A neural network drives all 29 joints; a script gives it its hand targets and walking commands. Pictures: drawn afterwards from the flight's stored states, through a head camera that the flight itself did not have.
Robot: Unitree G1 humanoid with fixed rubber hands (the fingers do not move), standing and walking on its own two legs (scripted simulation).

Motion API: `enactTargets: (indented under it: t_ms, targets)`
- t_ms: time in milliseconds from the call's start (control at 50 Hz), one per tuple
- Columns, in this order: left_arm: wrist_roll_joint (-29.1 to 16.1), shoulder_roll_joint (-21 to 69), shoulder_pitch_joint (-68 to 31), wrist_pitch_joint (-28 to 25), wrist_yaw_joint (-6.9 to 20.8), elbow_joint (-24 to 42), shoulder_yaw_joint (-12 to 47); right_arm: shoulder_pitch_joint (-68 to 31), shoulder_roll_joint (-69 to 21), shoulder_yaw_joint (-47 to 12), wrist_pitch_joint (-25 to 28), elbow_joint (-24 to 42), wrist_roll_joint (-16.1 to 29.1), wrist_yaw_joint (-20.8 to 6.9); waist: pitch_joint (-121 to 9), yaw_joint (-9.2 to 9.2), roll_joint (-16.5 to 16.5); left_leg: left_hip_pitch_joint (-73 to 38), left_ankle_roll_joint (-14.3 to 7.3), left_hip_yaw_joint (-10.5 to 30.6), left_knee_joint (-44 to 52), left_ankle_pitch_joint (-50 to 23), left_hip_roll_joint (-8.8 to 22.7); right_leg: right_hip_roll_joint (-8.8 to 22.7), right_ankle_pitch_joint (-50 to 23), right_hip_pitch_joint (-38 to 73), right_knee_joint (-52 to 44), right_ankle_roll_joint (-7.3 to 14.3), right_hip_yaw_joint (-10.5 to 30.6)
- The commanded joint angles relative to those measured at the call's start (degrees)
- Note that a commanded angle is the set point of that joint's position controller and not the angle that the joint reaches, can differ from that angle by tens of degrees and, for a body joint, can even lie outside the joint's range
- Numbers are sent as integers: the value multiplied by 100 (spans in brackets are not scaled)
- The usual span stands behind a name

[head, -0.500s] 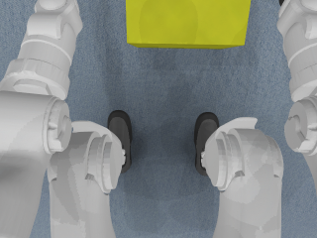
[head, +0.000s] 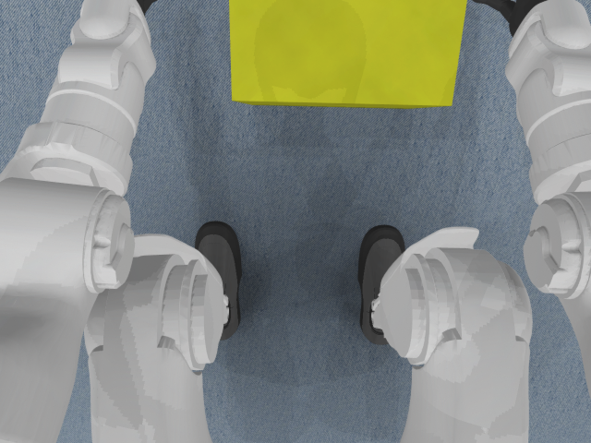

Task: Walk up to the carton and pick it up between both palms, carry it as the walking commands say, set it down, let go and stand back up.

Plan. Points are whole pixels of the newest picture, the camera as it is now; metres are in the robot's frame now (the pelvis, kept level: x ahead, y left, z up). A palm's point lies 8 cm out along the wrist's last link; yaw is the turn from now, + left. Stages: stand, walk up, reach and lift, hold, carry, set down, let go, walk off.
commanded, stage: reach and lift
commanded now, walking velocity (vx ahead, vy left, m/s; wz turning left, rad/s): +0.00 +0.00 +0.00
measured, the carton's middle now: (339, 19) +0.53 -0.05 -0.28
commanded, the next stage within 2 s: none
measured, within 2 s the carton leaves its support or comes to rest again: leaves its support in 1.30 s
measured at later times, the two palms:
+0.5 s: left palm out of the picture +0.55 +0.12 -0.20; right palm (510, 9) +0.52 -0.21 -0.21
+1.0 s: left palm out of the picture +0.55 +0.12 -0.19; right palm (506, 6) +0.52 -0.21 -0.20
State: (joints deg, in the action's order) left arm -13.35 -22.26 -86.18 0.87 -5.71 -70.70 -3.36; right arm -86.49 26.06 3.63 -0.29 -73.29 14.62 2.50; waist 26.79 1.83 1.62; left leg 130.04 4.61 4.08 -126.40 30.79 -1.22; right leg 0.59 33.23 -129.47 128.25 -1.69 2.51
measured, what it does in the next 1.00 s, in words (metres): stands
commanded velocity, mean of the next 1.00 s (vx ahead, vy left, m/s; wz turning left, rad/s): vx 0.00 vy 0.00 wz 0.00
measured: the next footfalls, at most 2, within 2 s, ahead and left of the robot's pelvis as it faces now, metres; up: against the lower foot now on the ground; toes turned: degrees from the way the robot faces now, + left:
none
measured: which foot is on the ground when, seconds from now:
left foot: down 0.00-1.00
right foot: down 0.00-1.00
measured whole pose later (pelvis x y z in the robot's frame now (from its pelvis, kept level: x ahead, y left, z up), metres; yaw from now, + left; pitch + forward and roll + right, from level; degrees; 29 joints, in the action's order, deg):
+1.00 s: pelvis +0.00 +0.00 +0.00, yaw +0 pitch +34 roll +0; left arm -2.6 -16.6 -90.1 6.1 -3.7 -70.0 -11.7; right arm -86.8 22.2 5.9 -6.0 -69.8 9.6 0.6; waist 27.4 2.0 1.9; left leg 129.8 4.4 4.4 -127.1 30.9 -1.4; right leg 0.6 33.3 -129.1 128.7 -1.5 2.2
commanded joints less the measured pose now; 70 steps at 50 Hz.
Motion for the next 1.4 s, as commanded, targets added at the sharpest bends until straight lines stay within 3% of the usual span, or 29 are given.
enactTargets:
  t_ms: [0, 120, 260, 280, 300, 320, 360, 520, 560, 600, 640, 700, 820, 960, 1120, 1160, 1240, 1300, 1320, 1380]
  targets:
    - [38, -592, -1374, -107, 25, 459, -118, -1446, 605, 59, 95, 535, -17, 2, -6476, 199, -50, -2817, -157, -632, 609, -1586, 30, -14, -1851, 2726, -1077, -48, -402]
    - [57, -401, -1583, -96, 35, 453, -34, -1657, 514, -18, 82, 571, 17, -21, -6451, 167, 89, -2942, -143, -662, 708, -1472, -19, -52, -1710, 2730, -1113, -32, -434]
    - [154, -242, -1677, -101, -7, 332, -90, -1691, 377, -23, 101, 521, -127, 33, -6440, 247, -77, -3015, -157, -635, 717, -1459, -102, -115, -1670, 2822, -1151, -40, -454]
    - [200, -150, -1622, -105, 0, 339, -73, -1761, 286, -58, 118, 623, -84, 20, -6442, 156, 11, -3067, -164, -633, 746, -1539, -124, -137, -1757, 2848, -1140, -39, -448]
    - [193, -109, -1712, -125, -5, 395, -74, -1745, 187, -102, 116, 573, -91, 6, -6464, 184, -41, -3128, -160, -639, 715, -1565, -126, -138, -1760, 2861, -1163, -20, -426]
    - [229, -11, -1706, -142, 1, 445, -44, -1813, 70, -165, 119, 636, -34, -16, -6488, 43, 2, -3195, -164, -644, 754, -1604, -143, -159, -1767, 2809, -1128, -41, -438]
    - [311, 98, -1706, -144, -15, 449, -106, -1761, -43, -138, 120, 612, -56, -56, -6486, 75, -14, -3233, -170, -638, 741, -1667, -163, -184, -1833, 2779, -1126, -29, -449]
    - [702, 760, -1707, -123, 51, 389, -310, -2050, -744, -257, 95, 811, -103, -212, -6428, -149, -124, -3312, -219, -680, 762, -1586, -251, -283, -1714, 2797, -1166, -34, -404]
    - [712, 1443, -1876, -91, 234, 420, -185, -2303, -1516, -423, 44, 938, -129, -372, -6379, -198, -160, -3288, -238, -695, 773, -1612, -283, -326, -1760, 2837, -1189, -42, -412]
    - [720, 2101, -2084, -28, 412, 418, -21, -2510, -2159, -470, 2, 1016, -162, -538, -6335, -128, -86, -3251, -248, -721, 723, -1540, -288, -366, -1715, 2798, -1161, -12, -424]
    - [797, 2757, -2206, 50, 617, 418, 58, -2667, -2876, -551, -62, 1097, -202, -741, -6139, -220, -69, -3156, -276, -753, 722, -1482, -310, -408, -1659, 2691, -1137, -1, -434]
    - [879, 3838, -2380, 200, 975, 485, 148, -2893, -3929, -624, -204, 1243, -282, -1074, -5935, -167, 6, -2937, -297, -816, 682, -1368, -372, -477, -1577, 2599, -1111, 42, -487]
    - [951, 4638, -2201, 424, 1317, 643, 31, -2782, -4599, -589, -400, 1534, -394, -1399, -5782, -123, -60, -2662, -372, -910, 593, -1329, -429, -528, -1602, 2543, -1051, 59, -544]
    - [862, 5026, -1987, 461, 1415, 799, 111, -2708, -4946, -700, -424, 1749, -221, -1534, -5752, -195, -37, -2618, -441, -891, 545, -1595, -454, -558, -1852, 2337, -956, 56, -557]
    - [690, 5390, -2090, 490, 1363, 963, 313, -3019, -5017, -835, -386, 2200, -42, -1549, -6291, -64, 59, -3048, -448, -819, 545, -1927, -472, -544, -2066, 2288, -889, 74, -659]
    - [591, 5527, -2180, 496, 1333, 1021, 404, -3121, -5012, -884, -370, 2335, -9, -1508, -6626, 40, 58, -3281, -432, -811, 541, -1990, -478, -536, -2076, 2393, -914, 68, -692]
    - [332, 5655, -2701, 456, 1285, 1476, 671, -3487, -5106, -1036, -322, 2839, 177, -1404, -7590, 152, 55, -3607, -408, -828, 505, -2291, -506, -534, -2438, 2876, -892, 64, -745]
    - [137, 5746, -3100, 477, 1263, 1765, 885, -3651, -5207, -1099, -380, 2916, 239, -1339, -8398, 243, 75, -3911, -376, -827, 541, -2184, -506, -520, -2389, 3307, -925, 77, -778]
    - [149, 5801, -3071, 516, 1276, 1653, 867, -3668, -5252, -1089, -422, 2807, 229, -1335, -8438, 194, 101, -3895, -365, -845, 571, -2013, -499, -496, -2221, 3316, -934, 83, -792]
    - [66, 5879, -3368, 656, 1332, 1733, 884, -3742, -5294, -1052, -567, 2816, 118, -1359, -8576, 356, 23, -3912, -364, -879, 650, -1707, -501, -479, -1996, 3495, -1051, 97, -879]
